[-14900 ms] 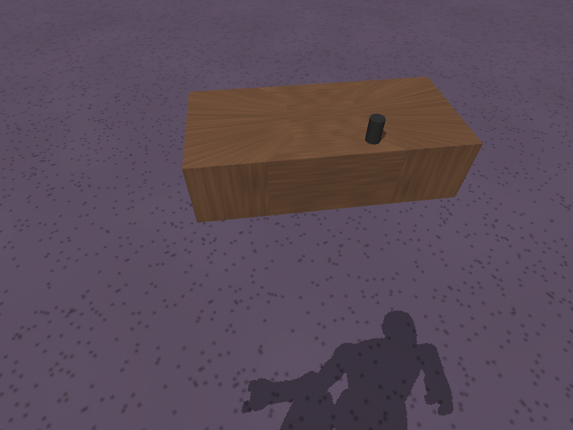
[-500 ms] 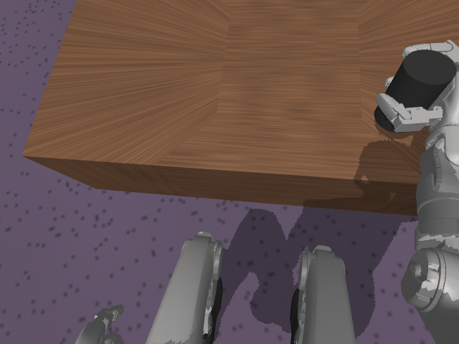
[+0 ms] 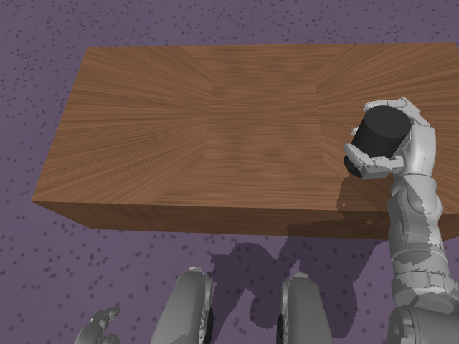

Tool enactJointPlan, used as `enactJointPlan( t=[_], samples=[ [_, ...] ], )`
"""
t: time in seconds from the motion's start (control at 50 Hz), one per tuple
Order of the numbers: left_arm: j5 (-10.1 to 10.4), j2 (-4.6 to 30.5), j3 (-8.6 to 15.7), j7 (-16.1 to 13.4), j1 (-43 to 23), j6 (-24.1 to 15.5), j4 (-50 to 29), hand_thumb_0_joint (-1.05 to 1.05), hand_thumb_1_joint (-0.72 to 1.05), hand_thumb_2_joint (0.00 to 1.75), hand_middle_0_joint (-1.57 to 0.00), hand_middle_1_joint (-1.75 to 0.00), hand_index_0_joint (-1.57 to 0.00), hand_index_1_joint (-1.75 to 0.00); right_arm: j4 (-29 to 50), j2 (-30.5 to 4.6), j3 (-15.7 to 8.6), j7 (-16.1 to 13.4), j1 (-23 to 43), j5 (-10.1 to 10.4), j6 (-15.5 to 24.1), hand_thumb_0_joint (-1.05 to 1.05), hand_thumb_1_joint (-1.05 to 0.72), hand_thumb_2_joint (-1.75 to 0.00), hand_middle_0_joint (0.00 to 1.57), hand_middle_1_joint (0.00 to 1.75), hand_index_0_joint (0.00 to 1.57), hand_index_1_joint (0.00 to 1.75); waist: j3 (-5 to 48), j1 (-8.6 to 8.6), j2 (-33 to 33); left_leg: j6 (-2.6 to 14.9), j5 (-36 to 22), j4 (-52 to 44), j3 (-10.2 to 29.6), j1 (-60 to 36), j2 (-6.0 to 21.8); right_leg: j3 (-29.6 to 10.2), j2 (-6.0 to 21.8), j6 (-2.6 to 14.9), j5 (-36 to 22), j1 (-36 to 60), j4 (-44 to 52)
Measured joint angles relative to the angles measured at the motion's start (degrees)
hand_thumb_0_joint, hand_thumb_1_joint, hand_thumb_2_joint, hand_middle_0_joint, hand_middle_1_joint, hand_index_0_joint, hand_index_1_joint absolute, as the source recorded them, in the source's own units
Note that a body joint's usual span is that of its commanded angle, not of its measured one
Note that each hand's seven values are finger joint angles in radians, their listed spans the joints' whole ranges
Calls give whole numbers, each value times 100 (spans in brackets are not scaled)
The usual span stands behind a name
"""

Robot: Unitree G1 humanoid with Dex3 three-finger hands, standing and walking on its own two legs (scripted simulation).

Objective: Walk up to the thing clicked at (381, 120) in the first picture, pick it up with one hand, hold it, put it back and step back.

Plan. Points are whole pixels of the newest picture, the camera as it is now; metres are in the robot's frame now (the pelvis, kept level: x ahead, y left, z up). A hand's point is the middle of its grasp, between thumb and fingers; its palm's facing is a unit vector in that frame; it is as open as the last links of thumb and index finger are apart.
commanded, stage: lift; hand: right
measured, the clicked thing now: (373, 144) +0.45 -0.20 +0.02
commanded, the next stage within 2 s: hold in 1.14 s
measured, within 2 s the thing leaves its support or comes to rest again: neither
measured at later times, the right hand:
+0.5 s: hand (403, 137) +0.40 -0.19 +0.12, palm faces +0.15 +0.99 -0.02, open 9.4 cm
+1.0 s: hand (418, 131) +0.39 -0.18 +0.16, palm faces +0.13 +0.99 -0.01, open 9.4 cm
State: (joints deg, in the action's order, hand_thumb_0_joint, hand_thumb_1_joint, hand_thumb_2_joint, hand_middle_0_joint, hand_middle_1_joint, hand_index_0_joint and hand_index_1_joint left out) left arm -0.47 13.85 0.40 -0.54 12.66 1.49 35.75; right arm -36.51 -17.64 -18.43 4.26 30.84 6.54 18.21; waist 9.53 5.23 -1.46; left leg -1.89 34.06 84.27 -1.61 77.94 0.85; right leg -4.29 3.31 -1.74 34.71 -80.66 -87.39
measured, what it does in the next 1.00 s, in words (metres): rises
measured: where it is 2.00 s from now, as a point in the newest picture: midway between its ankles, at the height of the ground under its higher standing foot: outside the picture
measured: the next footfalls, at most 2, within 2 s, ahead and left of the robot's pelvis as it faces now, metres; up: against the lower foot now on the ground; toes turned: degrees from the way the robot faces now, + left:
none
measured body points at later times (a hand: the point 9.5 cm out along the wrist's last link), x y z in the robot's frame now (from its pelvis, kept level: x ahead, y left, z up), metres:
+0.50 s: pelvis +0.03 +0.00 +0.09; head +0.12 -0.02 +0.53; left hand +0.15 +0.25 -0.03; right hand +0.39 -0.24 +0.12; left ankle +0.05 +0.14 -0.57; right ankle +0.04 -0.13 -0.57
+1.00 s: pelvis +0.04 +0.00 +0.12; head +0.11 -0.01 +0.56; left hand +0.16 +0.25 +0.00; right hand +0.37 -0.24 +0.16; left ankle +0.05 +0.14 -0.57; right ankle +0.04 -0.13 -0.57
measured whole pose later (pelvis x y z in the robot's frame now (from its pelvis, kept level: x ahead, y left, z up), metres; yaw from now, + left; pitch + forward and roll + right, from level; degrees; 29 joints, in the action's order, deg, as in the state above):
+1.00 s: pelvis +0.04 +0.00 +0.12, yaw -1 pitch +12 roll +2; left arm 0.3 12.8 0.7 -1.8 14.0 -0.5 37.6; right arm -25.7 -11.3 -10.6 3.8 10.5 9.2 20.3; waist 4.3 1.8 -0.6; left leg -2.0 25.8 53.2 -0.7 39.3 1.4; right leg -1.2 3.2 -1.4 26.6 -41.2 -55.7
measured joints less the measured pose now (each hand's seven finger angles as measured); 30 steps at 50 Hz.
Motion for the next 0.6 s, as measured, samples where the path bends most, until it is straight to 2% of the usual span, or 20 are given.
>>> enactJointPlan(
  t=[0.32, 0.6],
  samples=[
    [49, -50, 40, -85, -3, -221, 56, 0, 90, 90, -19, -30, -19, -30, 706, 379, 466, -157, -1126, 136, 39, -4, 27, -110, 82, 103, 72, 100, -217, -175, 61, 15, -398, -1534, -7, -1868, 14, 104, 12, 6, -393, 1880, 1537],
    [44, -98, 16, -95, 55, -254, 127, 1, 90, 89, -19, -30, -19, -30, 943, 493, 633, -140, -1648, 200, 171, -4, 27, -110, 82, 103, 72, 100, -388, -256, 73, 0, -620, -2413, 41, -2955, 31, 210, 5, 19, -605, 2997, 2432]
  ],
)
